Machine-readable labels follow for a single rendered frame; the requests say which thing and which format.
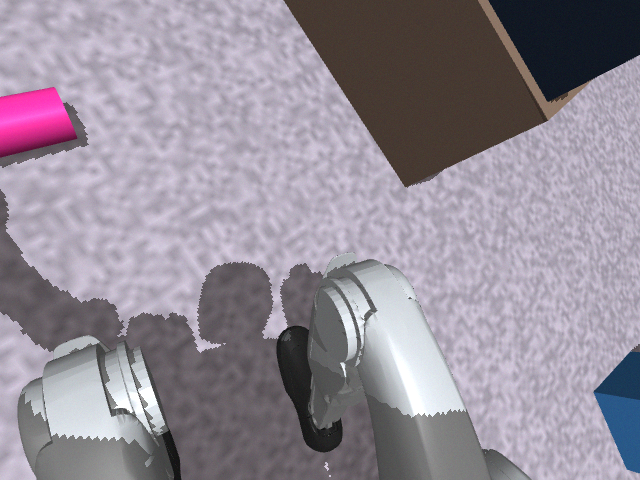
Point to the right robot foot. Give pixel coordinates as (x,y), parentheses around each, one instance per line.
(296,375)

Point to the bed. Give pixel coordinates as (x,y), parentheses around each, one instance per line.
(438,81)

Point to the right robot hand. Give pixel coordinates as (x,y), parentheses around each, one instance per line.
(501,468)

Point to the left robot foot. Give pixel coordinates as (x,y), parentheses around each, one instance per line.
(173,454)

